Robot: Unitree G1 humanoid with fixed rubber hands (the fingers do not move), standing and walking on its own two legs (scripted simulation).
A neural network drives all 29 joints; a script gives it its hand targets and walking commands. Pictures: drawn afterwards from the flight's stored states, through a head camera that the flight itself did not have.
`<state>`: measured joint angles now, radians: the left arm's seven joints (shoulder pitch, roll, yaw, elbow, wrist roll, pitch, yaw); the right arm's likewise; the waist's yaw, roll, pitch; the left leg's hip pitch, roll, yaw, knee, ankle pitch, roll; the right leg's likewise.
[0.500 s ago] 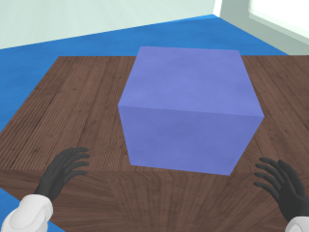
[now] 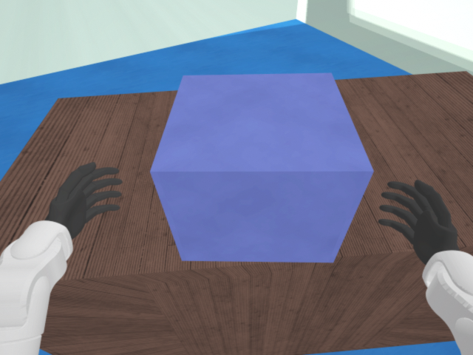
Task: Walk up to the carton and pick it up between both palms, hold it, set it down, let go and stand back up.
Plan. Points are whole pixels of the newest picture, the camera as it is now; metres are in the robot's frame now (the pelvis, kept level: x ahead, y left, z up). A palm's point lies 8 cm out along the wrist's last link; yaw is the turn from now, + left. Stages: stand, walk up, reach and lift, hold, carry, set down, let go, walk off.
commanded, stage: reach and lift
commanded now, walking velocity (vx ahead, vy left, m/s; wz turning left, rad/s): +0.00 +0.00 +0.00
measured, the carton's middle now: (256, 167) +0.44 +0.00 +0.10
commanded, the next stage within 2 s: none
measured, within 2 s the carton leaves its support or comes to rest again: neither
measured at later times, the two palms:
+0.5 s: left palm (77, 158) +0.34 +0.26 +0.21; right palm (445, 190) +0.30 -0.25 +0.18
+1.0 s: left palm (83, 112) +0.40 +0.26 +0.25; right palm (438, 127) +0.37 -0.25 +0.23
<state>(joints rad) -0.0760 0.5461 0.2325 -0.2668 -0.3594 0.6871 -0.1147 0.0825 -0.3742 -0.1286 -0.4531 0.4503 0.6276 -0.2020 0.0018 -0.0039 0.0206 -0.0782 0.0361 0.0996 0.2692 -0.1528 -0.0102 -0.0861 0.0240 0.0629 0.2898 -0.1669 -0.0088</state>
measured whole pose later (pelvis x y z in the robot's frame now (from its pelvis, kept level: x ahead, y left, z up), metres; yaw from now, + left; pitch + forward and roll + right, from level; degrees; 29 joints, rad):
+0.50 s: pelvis -0.01 +0.01 +0.00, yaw +1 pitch -1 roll +0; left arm -0.49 0.58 0.20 0.04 -0.35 0.79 -0.09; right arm -0.37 -0.49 -0.09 0.00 0.55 0.63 -0.14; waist -0.07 -0.01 -0.03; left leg -0.14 0.03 0.07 0.31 -0.15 0.00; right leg -0.13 0.02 0.05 0.30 -0.15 0.00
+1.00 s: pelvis -0.02 +0.00 +0.00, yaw +3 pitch +3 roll +0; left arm -0.99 0.65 -0.02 0.67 -0.42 0.66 -0.05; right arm -0.88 -0.49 -0.04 0.62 0.53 0.54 -0.08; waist -0.11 -0.03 -0.08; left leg -0.26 0.02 0.02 0.34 -0.13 -0.01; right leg -0.23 0.02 0.01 0.32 -0.14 -0.01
